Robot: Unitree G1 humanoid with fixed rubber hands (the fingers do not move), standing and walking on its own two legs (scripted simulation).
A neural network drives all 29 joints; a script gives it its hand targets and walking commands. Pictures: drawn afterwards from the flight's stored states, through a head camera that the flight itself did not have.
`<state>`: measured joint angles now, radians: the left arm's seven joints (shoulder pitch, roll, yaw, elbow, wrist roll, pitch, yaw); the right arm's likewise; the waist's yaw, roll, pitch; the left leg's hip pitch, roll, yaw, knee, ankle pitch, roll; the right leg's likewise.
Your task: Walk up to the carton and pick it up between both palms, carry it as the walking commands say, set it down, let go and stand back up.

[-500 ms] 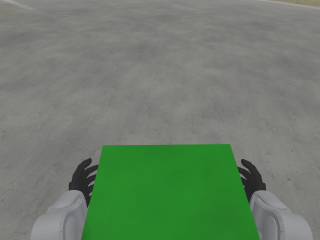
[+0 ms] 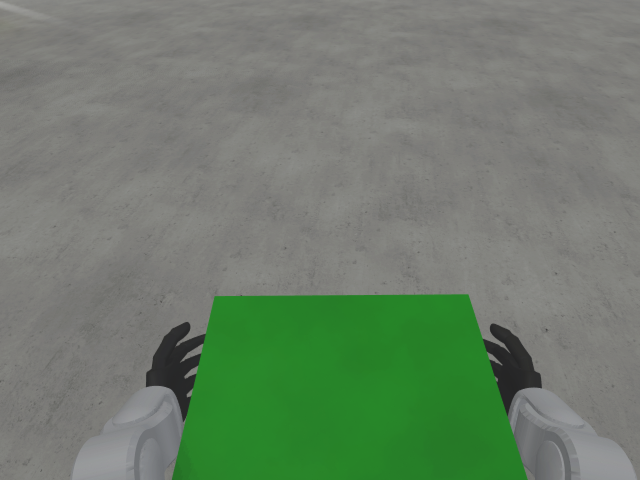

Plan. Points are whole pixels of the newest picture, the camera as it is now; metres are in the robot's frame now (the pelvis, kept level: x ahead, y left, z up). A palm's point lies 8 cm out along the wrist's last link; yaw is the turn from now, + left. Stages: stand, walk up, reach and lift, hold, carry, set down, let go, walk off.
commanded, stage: carry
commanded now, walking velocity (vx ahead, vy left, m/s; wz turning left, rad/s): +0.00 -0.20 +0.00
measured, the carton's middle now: (341, 427) +0.22 -0.01 +0.02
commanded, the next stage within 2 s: none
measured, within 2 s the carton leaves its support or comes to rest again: neither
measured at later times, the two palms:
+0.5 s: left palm (300, 422) +0.20 +0.03 +0.09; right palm out of the picture +0.19 -0.34 +0.08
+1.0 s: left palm (451, 450) +0.17 -0.11 +0.09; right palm out of the picture +0.15 -0.48 +0.08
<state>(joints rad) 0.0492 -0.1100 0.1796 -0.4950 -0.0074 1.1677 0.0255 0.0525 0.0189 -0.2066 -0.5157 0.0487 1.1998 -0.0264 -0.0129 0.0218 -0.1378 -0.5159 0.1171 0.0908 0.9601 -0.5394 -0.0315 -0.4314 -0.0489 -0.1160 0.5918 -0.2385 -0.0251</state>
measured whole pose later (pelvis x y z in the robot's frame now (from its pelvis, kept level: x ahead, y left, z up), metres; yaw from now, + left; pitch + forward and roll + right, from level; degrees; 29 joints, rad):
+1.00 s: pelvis -0.07 -0.28 +0.00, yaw -1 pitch +4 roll -1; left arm 0.02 -0.08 0.18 -0.51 -0.03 1.16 0.01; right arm 0.06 0.04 -0.20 -0.56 0.02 1.18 -0.02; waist 0.01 0.05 -0.12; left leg -0.46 0.20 0.06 0.76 -0.45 -0.08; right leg -0.41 -0.03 -0.09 0.57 -0.21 0.01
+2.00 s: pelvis -0.16 -0.56 +0.01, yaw +0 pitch +4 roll -2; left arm 0.05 -0.05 0.19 -0.55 -0.04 1.17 0.01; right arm 0.07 0.11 -0.21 -0.56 0.01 1.16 -0.01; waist 0.01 0.02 -0.10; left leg -0.34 0.17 0.13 0.53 -0.25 -0.06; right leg -0.48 -0.04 -0.04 0.80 -0.38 0.04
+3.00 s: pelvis -0.24 -0.81 +0.01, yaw -1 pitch +3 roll +0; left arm 0.06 -0.07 0.19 -0.53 0.00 1.19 0.01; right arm 0.03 0.07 -0.19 -0.50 0.01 1.19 -0.01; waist 0.00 0.00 -0.14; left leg -0.31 0.06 0.11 0.51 -0.26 -0.02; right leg -0.37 0.01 -0.09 0.50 -0.19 -0.05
